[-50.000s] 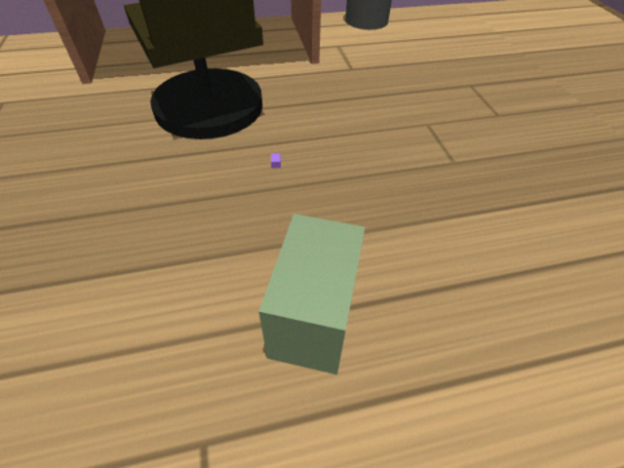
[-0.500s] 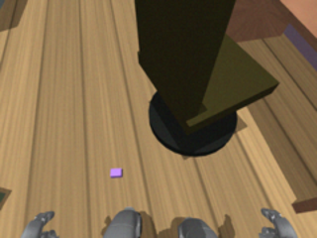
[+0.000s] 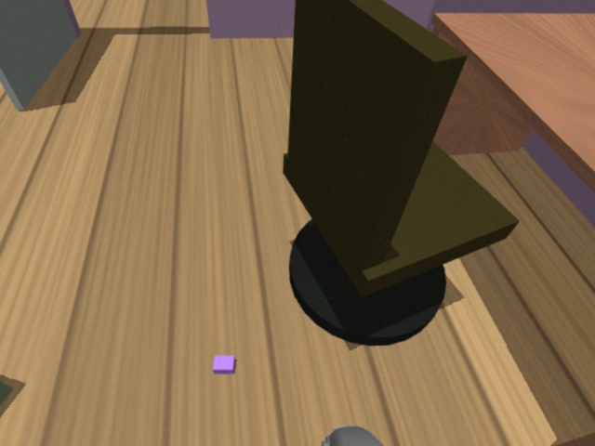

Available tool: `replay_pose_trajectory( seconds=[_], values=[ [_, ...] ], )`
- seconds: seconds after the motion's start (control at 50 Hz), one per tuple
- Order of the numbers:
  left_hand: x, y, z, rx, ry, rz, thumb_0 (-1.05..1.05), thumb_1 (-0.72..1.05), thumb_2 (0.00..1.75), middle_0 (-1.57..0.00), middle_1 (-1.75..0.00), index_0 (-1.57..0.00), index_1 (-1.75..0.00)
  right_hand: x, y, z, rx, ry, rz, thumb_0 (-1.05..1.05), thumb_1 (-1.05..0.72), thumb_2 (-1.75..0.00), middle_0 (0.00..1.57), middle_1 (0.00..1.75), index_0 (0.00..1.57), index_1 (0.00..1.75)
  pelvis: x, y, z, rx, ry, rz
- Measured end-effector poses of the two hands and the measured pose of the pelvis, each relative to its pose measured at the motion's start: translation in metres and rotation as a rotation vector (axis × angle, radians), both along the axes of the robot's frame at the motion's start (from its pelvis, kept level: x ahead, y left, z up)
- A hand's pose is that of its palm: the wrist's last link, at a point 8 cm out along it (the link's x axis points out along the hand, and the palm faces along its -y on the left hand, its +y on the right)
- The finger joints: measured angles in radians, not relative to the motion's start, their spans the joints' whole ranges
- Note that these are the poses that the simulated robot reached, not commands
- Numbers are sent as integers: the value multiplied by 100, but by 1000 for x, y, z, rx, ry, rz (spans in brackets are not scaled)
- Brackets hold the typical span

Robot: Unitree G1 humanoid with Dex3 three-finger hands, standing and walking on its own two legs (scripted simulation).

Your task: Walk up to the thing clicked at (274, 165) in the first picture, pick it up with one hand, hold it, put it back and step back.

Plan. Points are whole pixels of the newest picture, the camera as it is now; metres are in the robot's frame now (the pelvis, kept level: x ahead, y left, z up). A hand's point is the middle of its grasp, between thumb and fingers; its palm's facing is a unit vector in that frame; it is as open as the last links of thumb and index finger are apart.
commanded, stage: walk up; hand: left
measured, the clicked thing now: (224, 364) +0.49 +0.19 -0.75
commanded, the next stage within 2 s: stand in 1.10 s
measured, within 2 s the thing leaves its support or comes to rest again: neither
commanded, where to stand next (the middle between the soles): +0.09 -0.03 m, yaw -3 degrees
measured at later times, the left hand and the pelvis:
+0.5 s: hand (142, 444) +0.17 +0.22 -0.16, palm faces -0.08 -0.94 -0.34, open 7.4 cm; pelvis +0.00 -0.01 -0.02, yaw -2 degrees
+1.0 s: hand out of the picture +0.04 +0.27 -0.17, palm faces -0.04 -0.94 -0.34, open 7.4 cm; pelvis +0.00 +0.00 -0.01, yaw -2 degrees
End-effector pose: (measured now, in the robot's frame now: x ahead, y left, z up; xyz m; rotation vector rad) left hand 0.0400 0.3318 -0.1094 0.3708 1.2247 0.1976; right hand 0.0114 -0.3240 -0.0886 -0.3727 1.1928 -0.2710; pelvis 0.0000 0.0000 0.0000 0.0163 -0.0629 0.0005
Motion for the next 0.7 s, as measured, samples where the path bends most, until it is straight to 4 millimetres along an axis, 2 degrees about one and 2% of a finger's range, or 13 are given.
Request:
replay_pose_trajectory(
  seconds=[0.06, 0.12, 0.18, 0.24, 0.34, 0.4, 0.44, 0.5, 0.56, 0.62, 0.7],
  values=[
    [18, -2, -1, -17, -15, -21, 1, 90, 89, -20, -30, -21, -30, 1, 1, 7, -12, -2, -12, 1, -91, -90, 20, 30, 21, 30, 9, -1, 3, -2, -9, -14],
    [36, -10, -5, -28, -18, -20, 1, 90, 89, -20, -30, -21, -30, 9, -1, 4, -15, 11, -15, 1, -91, -90, 20, 30, 21, 30, 17, -4, 2, -3, -14, -25],
    [55, -24, -10, -32, -24, -22, 1, 90, 89, -20, -30, -21, -30, 25, -4, -8, 2, 20, -23, 1, -91, -90, 20, 30, 21, 30, 23, -10, -4, -4, -15, -31],
    [75, -41, -16, -24, -46, -37, 1, 90, 89, -20, -30, -21, -30, 45, -9, -28, 30, 16, -32, 1, -90, -90, 20, 30, 21, 30, 29, -18, -14, -2, -9, -36],
    [101, -68, -14, -42, -98, -81, 1, 90, 89, -20, -30, -21, -30, 74, -4, -44, 69, -13, -16, 1, -91, -90, 20, 30, 21, 30, 20, -22, -17, -11, -3, -36],
    [112, -74, -13, -48, -135, -104, 1, 90, 89, -20, -30, -21, -30, 80, 1, -47, 82, -24, 3, 1, -91, -90, 20, 30, 21, 30, 14, -21, -18, -5, 9, -29],
    [118, -73, -15, -51, -158, -111, 1, 90, 89, -20, -30, -21, -30, 77, 3, -48, 76, -23, 13, 0, -91, -90, 20, 30, 21, 30, 10, -18, -21, -5, 15, -24],
    [119, -66, -18, -55, -174, -97, 1, 90, 89, -20, -30, -21, -30, 62, 6, -47, 60, -1, 13, 0, -91, -90, 20, 30, 21, 30, 2, -14, -23, 15, 9, -30],
    [110, -59, -16, -48, -150, -73, 1, 90, 89, -20, -30, -21, -30, 45, 3, -40, 52, 30, 3, 0, -91, -90, 20, 30, 21, 30, -3, -15, -18, -11, 11, -26],
    [94, -52, -14, -34, -126, -41, 1, 90, 89, -20, -30, -21, -30, 34, -5, -35, 35, 50, 2, 0, -91, -90, 20, 30, 21, 30, -5, -20, -14, -19, 18, -27],
    [64, -49, -15, -5, -74, -41, 1, 90, 89, -20, -30, -21, -30, 32, -19, -35, 28, 40, -3, 1, -91, -90, 20, 30, 21, 30, -7, -27, -16, -43, 8, -48]
  ],
)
